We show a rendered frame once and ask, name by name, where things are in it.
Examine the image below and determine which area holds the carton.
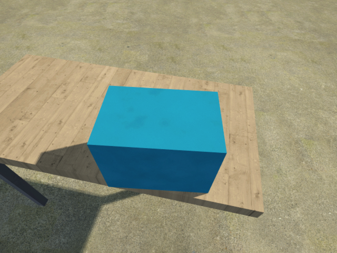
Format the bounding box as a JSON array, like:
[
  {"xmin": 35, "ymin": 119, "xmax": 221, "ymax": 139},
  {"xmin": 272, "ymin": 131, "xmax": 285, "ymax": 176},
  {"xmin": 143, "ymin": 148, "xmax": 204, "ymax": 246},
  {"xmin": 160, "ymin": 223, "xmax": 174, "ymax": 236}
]
[{"xmin": 87, "ymin": 85, "xmax": 227, "ymax": 193}]

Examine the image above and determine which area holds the table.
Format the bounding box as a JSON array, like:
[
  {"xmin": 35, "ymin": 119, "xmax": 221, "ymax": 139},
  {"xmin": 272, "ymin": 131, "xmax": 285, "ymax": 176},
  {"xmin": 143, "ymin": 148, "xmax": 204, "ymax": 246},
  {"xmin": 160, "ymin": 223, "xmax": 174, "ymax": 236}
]
[{"xmin": 0, "ymin": 54, "xmax": 264, "ymax": 218}]

